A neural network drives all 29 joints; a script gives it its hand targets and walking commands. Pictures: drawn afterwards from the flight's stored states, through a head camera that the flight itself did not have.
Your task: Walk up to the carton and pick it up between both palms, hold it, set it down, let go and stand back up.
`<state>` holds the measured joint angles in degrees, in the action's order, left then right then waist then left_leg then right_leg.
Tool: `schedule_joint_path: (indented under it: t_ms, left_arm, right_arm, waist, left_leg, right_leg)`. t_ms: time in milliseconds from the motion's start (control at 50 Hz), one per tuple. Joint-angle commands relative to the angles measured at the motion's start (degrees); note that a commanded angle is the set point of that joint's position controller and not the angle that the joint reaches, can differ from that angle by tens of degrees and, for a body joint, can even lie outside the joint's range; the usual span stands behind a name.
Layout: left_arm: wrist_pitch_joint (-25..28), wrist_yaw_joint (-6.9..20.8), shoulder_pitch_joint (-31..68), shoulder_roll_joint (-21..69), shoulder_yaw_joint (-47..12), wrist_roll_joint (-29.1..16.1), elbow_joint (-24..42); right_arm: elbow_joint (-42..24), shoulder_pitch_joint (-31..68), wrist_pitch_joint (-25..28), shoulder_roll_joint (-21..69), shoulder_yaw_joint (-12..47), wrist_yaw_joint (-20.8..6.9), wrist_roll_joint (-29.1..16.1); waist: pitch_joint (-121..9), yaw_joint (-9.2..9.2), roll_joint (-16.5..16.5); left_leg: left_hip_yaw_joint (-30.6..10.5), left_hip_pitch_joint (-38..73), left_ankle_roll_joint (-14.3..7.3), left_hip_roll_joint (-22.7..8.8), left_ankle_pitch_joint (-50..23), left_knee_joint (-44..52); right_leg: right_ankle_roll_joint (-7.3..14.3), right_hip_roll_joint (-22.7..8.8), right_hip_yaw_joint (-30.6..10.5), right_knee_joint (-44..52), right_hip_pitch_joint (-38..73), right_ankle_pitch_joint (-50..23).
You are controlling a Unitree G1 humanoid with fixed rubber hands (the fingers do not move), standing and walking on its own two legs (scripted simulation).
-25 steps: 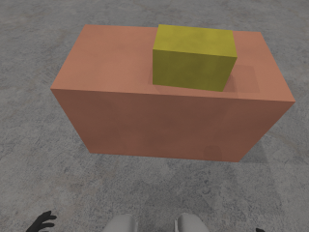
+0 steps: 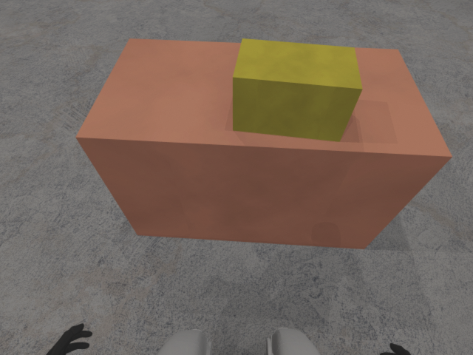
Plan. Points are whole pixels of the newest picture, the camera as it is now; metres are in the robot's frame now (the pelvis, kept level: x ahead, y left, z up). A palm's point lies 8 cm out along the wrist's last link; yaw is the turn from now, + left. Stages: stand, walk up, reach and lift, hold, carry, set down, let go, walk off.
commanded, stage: walk up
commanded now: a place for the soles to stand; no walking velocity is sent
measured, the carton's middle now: (291, 90) +0.73 -0.14 -0.02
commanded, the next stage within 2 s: none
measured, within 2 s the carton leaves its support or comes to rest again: neither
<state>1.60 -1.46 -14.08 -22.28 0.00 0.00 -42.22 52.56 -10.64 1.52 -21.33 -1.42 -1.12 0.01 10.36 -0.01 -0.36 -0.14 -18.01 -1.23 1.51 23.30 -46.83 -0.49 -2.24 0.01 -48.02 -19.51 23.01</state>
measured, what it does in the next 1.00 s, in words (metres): walks ahead: left foot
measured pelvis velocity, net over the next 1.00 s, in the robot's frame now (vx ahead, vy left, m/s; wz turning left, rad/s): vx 0.14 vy -0.05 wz -0.06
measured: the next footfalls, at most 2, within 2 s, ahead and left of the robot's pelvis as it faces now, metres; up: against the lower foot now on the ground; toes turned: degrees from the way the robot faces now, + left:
left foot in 0.74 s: +0.26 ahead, +0.03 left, +0.00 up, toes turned -1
right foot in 1.22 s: +0.28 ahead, -0.22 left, +0.00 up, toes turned -7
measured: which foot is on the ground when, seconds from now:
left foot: down 0.00-0.30, up 0.32-0.72, down 0.74-1.00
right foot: down 0.00-0.78, up 0.80-1.00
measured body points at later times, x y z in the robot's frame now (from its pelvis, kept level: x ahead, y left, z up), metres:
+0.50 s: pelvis +0.07 -0.09 +0.01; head +0.11 -0.12 +0.45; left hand +0.16 +0.22 -0.08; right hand +0.13 -0.41 -0.13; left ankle +0.10 +0.08 -0.63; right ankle +0.06 -0.15 -0.70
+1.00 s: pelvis +0.14 -0.05 +0.01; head +0.16 -0.03 +0.46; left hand +0.24 +0.26 -0.10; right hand +0.19 -0.37 -0.09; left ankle +0.22 +0.03 -0.70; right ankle +0.13 -0.17 -0.65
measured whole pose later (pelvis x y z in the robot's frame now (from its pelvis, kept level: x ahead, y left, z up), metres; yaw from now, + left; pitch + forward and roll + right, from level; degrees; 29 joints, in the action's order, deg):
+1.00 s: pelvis +0.14 -0.05 +0.01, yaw -3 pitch -6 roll -1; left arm 0.1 2.4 -18.2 -25.9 0.0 0.0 -42.3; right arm 50.4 -16.5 5.8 -22.4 -1.6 -0.6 0.0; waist 8.0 0.0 2.1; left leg 3.1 -18.7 -3.8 1.2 16.8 -41.5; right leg 3.3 -0.4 0.9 -63.5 -22.2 27.3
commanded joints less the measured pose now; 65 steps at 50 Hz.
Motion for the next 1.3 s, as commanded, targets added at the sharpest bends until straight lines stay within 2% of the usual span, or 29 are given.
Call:
schedule_joint_path:
  t_ms: [0,60,100,140,200,240,260,280,300,340,380,420,520,560,640,700,720,740,760,780,820,860,1040,1100,1180,1200,1220,1240,1280]
  left_arm:
    - [2.3,1.7,-5.8,-16.4,7.2,3.1,0.0]
    - [1.0,3.6,1.6,-15.1,7.2,3.6,1.9]
    - [1.2,3.8,5.0,-15.8,7.4,3.7,3.0]
    - [1.7,4.0,4.8,-15.6,6.9,3.4,4.0]
    - [2.5,4.1,2.6,-14.7,7.4,2.7,3.5]
    - [3.3,3.7,-9.9,-14.7,8.0,2.0,-0.3]
    - [4.0,2.8,-19.8,-20.1,9.9,2.2,-3.7]
    - [4.3,2.3,-18.1,-23.6,10.0,1.1,-3.1]
    - [3.7,2.3,-15.2,-22.6,9.6,0.5,-1.2]
    - [3.5,1.4,-11.2,-21.2,8.7,0.1,-0.9]
    - [3.2,0.9,-10.3,-17.2,7.8,0.1,-0.3]
    - [3.1,0.8,-11.4,-15.8,7.9,0.6,0.3]
    - [2.5,0.7,-13.1,-15.2,8.1,1.4,0.5]
    - [2.4,0.6,-13.7,-16.0,8.5,1.8,1.3]
    - [2.0,0.7,-11.6,-15.8,8.0,2.4,1.9]
    - [1.8,1.2,-8.0,-15.2,7.4,2.1,3.6]
    - [1.8,1.7,-1.4,-14.8,7.1,1.7,4.7]
    - [1.9,2.0,-3.1,-9.4,5.7,1.9,5.3]
    - [2.0,2.2,-7.3,-6.0,5.2,1.8,5.3]
    - [1.0,2.1,-2.5,-15.2,6.5,2.6,3.9]
    - [0.6,3.1,-2.8,-15.2,6.4,2.3,2.4]
    - [0.2,3.8,-4.9,-14.6,6.9,2.3,1.4]
    - [-0.2,4.9,-3.7,-14.0,6.9,1.8,1.6]
    - [0.6,5.2,-2.0,-15.2,7.0,1.7,1.2]
    - [2.2,3.9,-11.0,-14.6,8.0,2.2,-1.5]
    - [2.5,3.3,-16.0,-16.0,8.9,2.6,-3.1]
    - [3.0,2.4,-18.5,-20.9,9.9,3.3,-3.8]
    - [3.2,2.2,-15.1,-23.7,10.0,2.2,-2.2]
    - [3.1,1.8,-6.1,-21.8,8.8,1.6,-0.6]
  right_arm:
    - [-5.5,0.8,2.7,-20.4,-7.5,0.2,0.9]
    - [-3.3,-7.4,3.9,-23.0,-9.0,0.6,1.4]
    - [-3.3,-9.1,4.6,-24.6,-9.9,1.6,1.5]
    - [-3.2,-9.6,5.0,-23.9,-9.7,1.7,1.6]
    - [-4.3,-7.2,5.1,-23.4,-8.8,1.5,1.3]
    - [-6.5,2.4,4.4,-19.9,-7.1,1.0,0.8]
    - [-7.6,3.0,4.1,-11.8,-4.9,0.6,0.2]
    - [-8.4,3.8,3.7,-12.0,-4.6,1.3,-0.7]
    - [-7.3,3.6,3.3,-16.5,-5.3,2.0,-0.7]
    - [-5.8,-0.2,2.9,-15.5,-4.8,1.7,-1.5]
    - [-3.7,-3.4,2.3,-15.3,-4.7,1.3,-1.3]
    - [-4.0,-3.2,1.8,-14.0,-4.2,1.1,-1.1]
    - [-5.9,1.5,1.4,-14.1,-4.1,1.4,-0.8]
    - [-7.0,4.8,1.5,-13.5,-4.2,1.4,-0.3]
    - [-7.7,2.1,2.8,-12.7,-4.7,1.0,-0.3]
    - [-7.6,-2.9,4.2,-12.1,-4.8,0.9,0.5]
    - [-5.0,-12.6,5.0,-13.5,-5.9,1.4,0.7]
    - [-3.1,-21.9,5.7,-18.7,-8.4,2.2,1.8]
    - [-4.9,-21.6,6.2,-23.5,-9.3,2.6,1.5]
    - [-4.7,-17.0,5.5,-23.1,-9.3,2.5,0.0]
    - [-6.0,-12.9,5.5,-21.0,-8.0,2.9,0.6]
    - [-6.0,-9.3,5.5,-18.7,-7.2,2.5,1.1]
    - [-6.0,-8.8,5.9,-20.7,-7.7,1.7,1.4]
    - [-6.1,-8.6,5.6,-21.9,-8.0,1.7,1.6]
    - [-7.0,-5.4,4.0,-19.2,-7.0,0.6,1.6]
    - [-8.0,-3.9,3.6,-15.3,-5.9,0.8,1.5]
    - [-8.2,-5.2,3.4,-8.8,-3.7,0.7,1.0]
    - [-7.0,-3.0,2.5,-12.1,-4.4,1.3,0.5]
    - [-5.3,-5.3,2.8,-16.5,-5.2,1.2,-0.3]
  waist:
    - [-12.8,-2.04,3.7]
    - [-4.5,3.93,-5.8]
    - [-6.0,5.78,-2.6]
    - [-7.0,5.44,-1.7]
    - [-7.0,2.12,-2.8]
    - [-9.6,-7.06,-1.5]
    - [-12.4,-10.66,20.8]
    - [-7.3,-9.73,24.2]
    - [-8.7,-7.55,10.6]
    - [-5.0,-3.96,6.9]
    - [-7.0,-2.48,11.7]
    - [-8.9,-3.18,13.3]
    - [-10.4,-5.25,11.0]
    - [-8.4,-6.08,12.0]
    - [-10.7,-4.39,12.0]
    - [-15.2,-0.33,7.7]
    - [-17.9,6.66,4.5]
    - [-25.1,10.16,-2.5]
    - [-25.3,7.49,-11.4]
    - [-22.5,7.39,2.5]
    - [-10.1,4.94,5.3]
    - [-4.4,1.77,0.9]
    - [-3.6,2.22,-5.4]
    - [-3.0,2.85,-2.9]
    - [-9.7,-1.92,-4.4]
    - [-12.0,-4.95,4.5]
    - [-11.1,-5.94,20.8]
    - [-6.0,-6.53,14.1]
    - [-0.8,-2.06,3.7]
  left_leg:
    - [-21.8,-1.2,-9.3,-13.2,7.5,15.2]
    - [-35.9,8.9,-12.9,-19.2,37.1,29.9]
    - [-40.8,17.7,-17.5,-23.4,26.7,29.7]
    - [-35.7,20.6,-16.9,-22.3,11.3,25.2]
    - [-28.1,11.9,-15.3,-21.4,-6.7,20.4]
    - [-13.0,-3.8,-8.6,-14.6,-15.4,2.7]
    - [-1.6,-19.6,-2.9,-2.9,-13.6,-22.4]
    - [-3.6,-34.3,0.2,4.2,7.0,-26.4]
    - [-8.8,-31.6,-0.8,1.8,7.0,-27.2]
    - [-9.0,-27.9,-0.1,0.1,1.1,-27.5]
    - [-5.2,-25.0,0.0,-1.4,-2.3,-23.2]
    - [-3.2,-24.5,-0.1,-1.3,-3.0,-22.0]
    - [-0.3,-26.2,0.5,-0.6,-2.6,-12.8]
    - [1.0,-25.5,0.1,-2.0,-1.2,-8.0]
    - [2.4,-20.0,-1.0,-3.0,-0.6,-0.7]
    - [2.3,-4.9,-3.7,-1.8,-2.2,9.2]
    - [2.8,13.0,-5.7,-0.5,-6.9,16.8]
    - [-11.5,28.5,-9.0,-10.0,-3.4,20.2]
    - [-44.0,36.1,-14.7,-25.5,1.4,27.8]
    - [-48.1,26.6,-17.5,-25.9,24.5,31.3]
    - [-38.7,15.9,-15.0,-23.3,22.2,30.8]
    - [-31.8,6.6,-9.8,-18.7,20.4,33.0]
    - [-25.4,3.1,-13.1,-18.9,22.1,33.1]
    - [-24.1,-1.6,-13.9,-19.0,21.1,31.0]
    - [-15.2,-9.0,-9.9,-14.2,14.4,17.4]
    - [-10.0,-15.8,-7.1,-10.3,12.7,6.6]
    - [0.1,-25.9,-2.6,-1.2,7.8,-15.4]
    - [-4.1,-30.9,-0.8,2.6,5.7,-20.9]
    - [-7.7,-25.7,0.1,0.2,0.9,-21.9]
  right_leg:
    - [6.9,-0.5,-8.0,7.7,2.9,10.1]
    - [4.3,0.6,-2.1,-4.5,-19.6,11.4]
    - [2.5,-1.6,-4.5,-11.1,-27.6,11.3]
    - [2.6,-2.1,-5.0,-8.9,-27.6,11.3]
    - [2.4,-1.8,-2.8,-1.7,-15.9,9.7]
    - [3.3,-0.6,-3.4,16.2,9.5,1.1]
    - [4.3,-6.8,-22.3,28.9,24.5,5.3]
    - [7.0,-16.6,-40.8,33.6,26.2,-7.2]
    - [7.0,-20.0,-42.3,30.9,23.5,-10.5]
    - [1.4,-14.5,-28.7,26.2,19.3,-28.2]
    - [-0.9,-8.8,-16.3,22.2,20.7,-39.6]
    - [-1.8,-7.6,-13.4,21.3,21.8,-46.4]
    - [0.7,-7.8,-14.7,22.4,26.7,-39.1]
    - [4.9,-9.9,-17.0,24.0,23.5,-33.9]
    - [6.7,-12.8,-18.0,21.1,23.8,-36.4]
    - [8.6,-11.5,-15.0,14.2,15.0,-33.3]
    - [6.6,-5.7,-6.6,1.7,3.2,-34.9]
    - [4.7,0.0,-3.1,-15.7,-8.8,-24.1]
    - [1.7,9.0,-4.0,-23.9,-25.7,8.7]
    - [2.2,3.5,-7.8,-24.7,-22.5,11.4]
    - [2.7,0.3,-7.9,-24.0,-23.5,5.2]
    - [2.4,-1.9,-8.6,-18.2,-20.3,1.8]
    - [1.8,-4.5,-4.1,-6.8,-17.2,-0.8]
    - [2.1,-3.8,-2.2,-0.7,-10.6,3.8]
    - [4.3,-0.7,-0.7,14.8,8.9,0.7]
    - [4.4,-1.0,-3.6,19.7,18.0,3.5]
    - [5.6,-11.6,-23.5,30.7,22.0,17.7]
    - [8.3,-21.1,-41.5,40.0,13.2,33.3]
    - [10.6,-20.1,-36.2,38.7,5.8,28.0]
